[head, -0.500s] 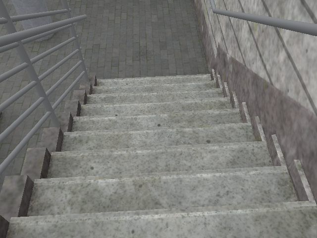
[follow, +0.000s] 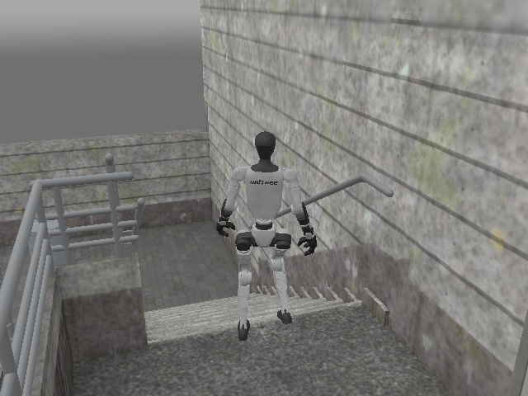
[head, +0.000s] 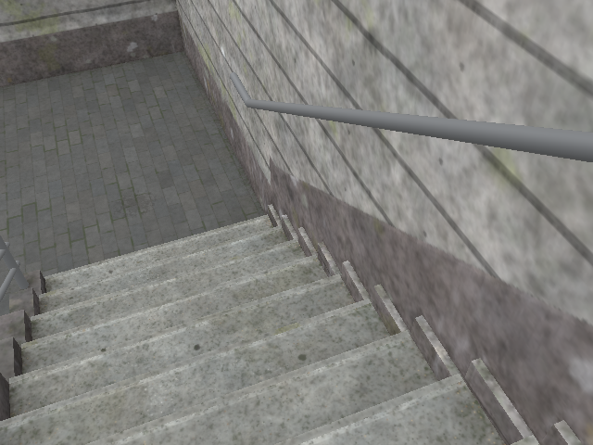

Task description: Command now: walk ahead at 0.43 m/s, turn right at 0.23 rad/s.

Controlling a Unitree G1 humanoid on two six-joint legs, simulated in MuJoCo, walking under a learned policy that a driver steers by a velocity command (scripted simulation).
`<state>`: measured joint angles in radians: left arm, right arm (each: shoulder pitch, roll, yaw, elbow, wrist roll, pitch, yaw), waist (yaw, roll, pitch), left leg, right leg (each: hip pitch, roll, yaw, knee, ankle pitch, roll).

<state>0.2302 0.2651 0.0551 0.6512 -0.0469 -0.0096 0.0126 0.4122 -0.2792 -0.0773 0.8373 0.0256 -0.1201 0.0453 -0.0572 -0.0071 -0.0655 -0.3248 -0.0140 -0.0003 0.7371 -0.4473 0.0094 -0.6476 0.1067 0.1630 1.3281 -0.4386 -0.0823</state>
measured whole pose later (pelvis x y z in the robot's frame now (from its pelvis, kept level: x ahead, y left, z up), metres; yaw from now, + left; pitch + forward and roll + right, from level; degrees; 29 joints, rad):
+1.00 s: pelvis +0.18 -0.06 -0.15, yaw +14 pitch -1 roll -2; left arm 0.04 0.19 0.00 0.53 0.00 0.07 0.09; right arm 0.36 -0.23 0.02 0.63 -0.02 0.06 -0.08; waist -0.07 -0.06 0.05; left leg -0.40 -0.12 -0.27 0.62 -0.19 0.02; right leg -0.94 0.11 0.07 2.20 -0.38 0.13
